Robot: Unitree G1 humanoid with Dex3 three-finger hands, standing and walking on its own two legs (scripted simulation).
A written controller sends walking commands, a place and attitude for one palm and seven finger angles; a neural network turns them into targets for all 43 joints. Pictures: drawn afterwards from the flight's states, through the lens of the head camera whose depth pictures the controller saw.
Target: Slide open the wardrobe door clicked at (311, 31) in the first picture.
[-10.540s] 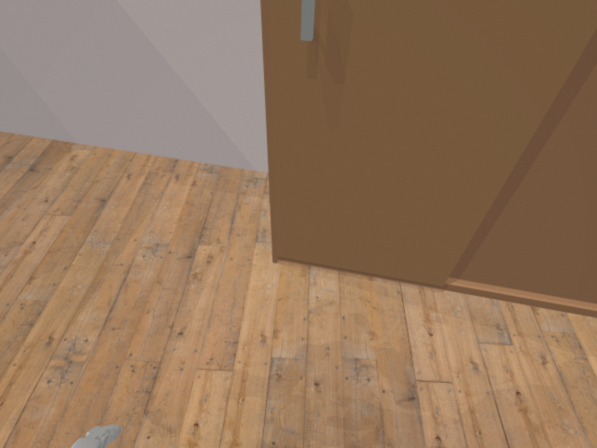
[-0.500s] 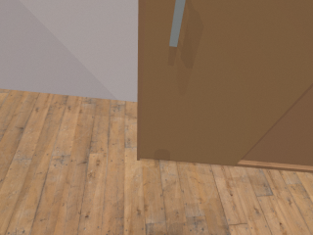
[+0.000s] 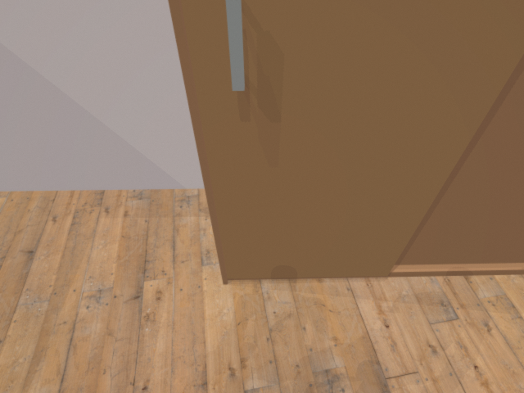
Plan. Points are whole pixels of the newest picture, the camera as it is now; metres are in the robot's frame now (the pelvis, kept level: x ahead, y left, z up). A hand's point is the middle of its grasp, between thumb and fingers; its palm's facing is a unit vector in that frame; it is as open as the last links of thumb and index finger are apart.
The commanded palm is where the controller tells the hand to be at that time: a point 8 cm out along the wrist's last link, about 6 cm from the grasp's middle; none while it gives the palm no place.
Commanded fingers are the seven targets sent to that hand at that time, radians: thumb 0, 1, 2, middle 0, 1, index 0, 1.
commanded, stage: look again from close up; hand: left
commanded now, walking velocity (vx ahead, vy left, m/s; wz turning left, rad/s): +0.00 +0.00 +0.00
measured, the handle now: (236, 41) +0.65 +0.07 +0.24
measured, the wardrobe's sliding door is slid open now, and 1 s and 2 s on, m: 0.00 0.00 0.00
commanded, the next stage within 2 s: shuffle to correct the standing spot in 0.84 s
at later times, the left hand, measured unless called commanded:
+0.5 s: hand out of the picture -0.03 +0.13 -0.18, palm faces +0.06 -0.99 -0.14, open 7.4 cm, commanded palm none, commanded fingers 0.00 0.90 0.90 -0.20 -0.30 -0.20 -0.30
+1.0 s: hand out of the picture -0.01 +0.16 -0.18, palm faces +0.03 -0.98 -0.18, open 7.4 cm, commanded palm none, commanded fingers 0.00 0.90 0.90 -0.20 -0.30 -0.20 -0.30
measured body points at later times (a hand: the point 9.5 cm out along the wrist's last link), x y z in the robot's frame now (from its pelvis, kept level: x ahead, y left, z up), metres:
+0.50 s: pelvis +0.00 -0.01 +0.00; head +0.01 -0.01 +0.45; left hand -0.03 +0.18 -0.16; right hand -0.01 -0.23 -0.16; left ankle -0.01 +0.13 -0.74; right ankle -0.04 -0.10 -0.74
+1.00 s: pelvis +0.00 +0.00 +0.00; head +0.02 -0.01 +0.45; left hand -0.01 +0.21 -0.16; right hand -0.02 -0.21 -0.16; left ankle -0.01 +0.13 -0.74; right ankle -0.03 -0.10 -0.74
